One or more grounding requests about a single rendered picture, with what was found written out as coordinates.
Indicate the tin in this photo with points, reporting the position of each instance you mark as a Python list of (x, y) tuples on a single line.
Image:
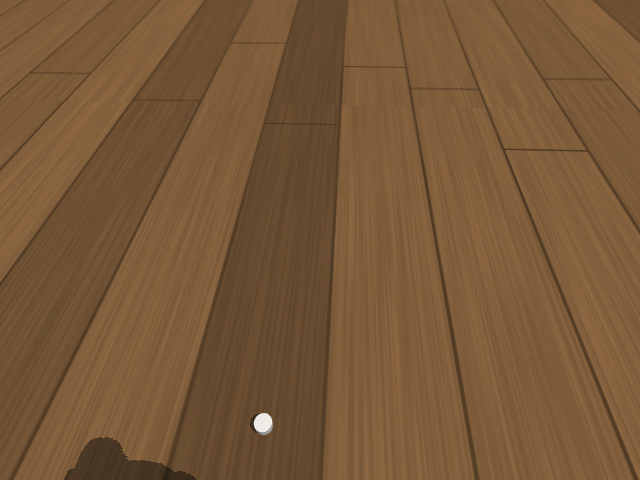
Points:
[(263, 424)]

